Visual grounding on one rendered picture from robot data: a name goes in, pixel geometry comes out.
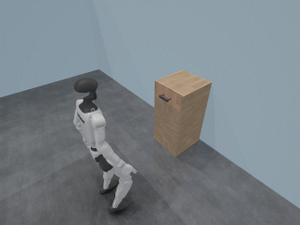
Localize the cabinet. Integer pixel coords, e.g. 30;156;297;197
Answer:
154;69;212;157

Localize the left robot foot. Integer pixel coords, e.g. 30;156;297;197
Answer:
99;180;118;195

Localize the left robot upper arm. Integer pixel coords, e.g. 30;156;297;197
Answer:
73;99;83;128

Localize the robot torso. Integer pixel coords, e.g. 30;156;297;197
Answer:
77;106;106;163

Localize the drawer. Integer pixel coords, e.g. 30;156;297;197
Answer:
156;83;182;111

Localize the right robot upper arm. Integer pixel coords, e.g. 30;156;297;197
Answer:
90;112;109;154

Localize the robot right forearm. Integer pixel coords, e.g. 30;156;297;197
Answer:
100;144;127;170

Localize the handle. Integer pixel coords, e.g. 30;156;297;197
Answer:
158;94;171;102

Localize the left robot hand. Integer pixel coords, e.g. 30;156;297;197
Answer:
82;138;89;149

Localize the right robot hand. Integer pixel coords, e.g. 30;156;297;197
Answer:
121;164;137;180

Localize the robot left forearm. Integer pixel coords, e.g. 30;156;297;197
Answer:
76;127;85;139

